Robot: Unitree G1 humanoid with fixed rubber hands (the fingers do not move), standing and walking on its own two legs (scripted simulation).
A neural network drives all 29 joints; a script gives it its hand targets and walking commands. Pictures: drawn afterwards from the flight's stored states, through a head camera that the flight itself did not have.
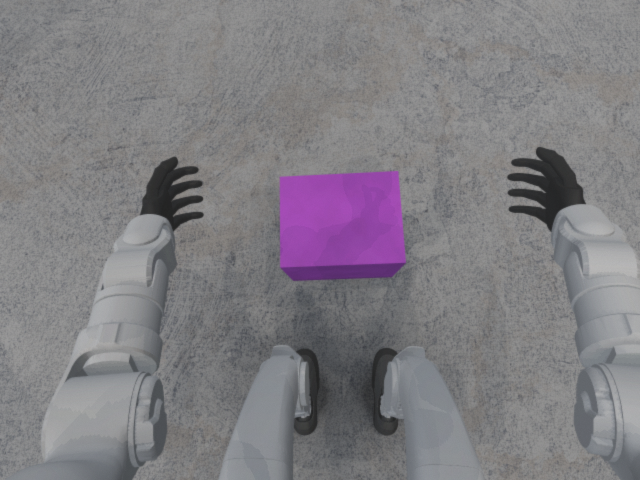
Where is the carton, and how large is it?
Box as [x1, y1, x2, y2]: [280, 171, 405, 280]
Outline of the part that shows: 397,171 280,177 280,267 293,280 392,276 405,262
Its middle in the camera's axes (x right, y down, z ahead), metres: +0.05 -0.01 +0.97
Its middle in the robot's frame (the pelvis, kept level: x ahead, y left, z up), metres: +0.52 +0.01 -0.56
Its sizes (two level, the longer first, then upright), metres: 0.271 0.211 0.238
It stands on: the floor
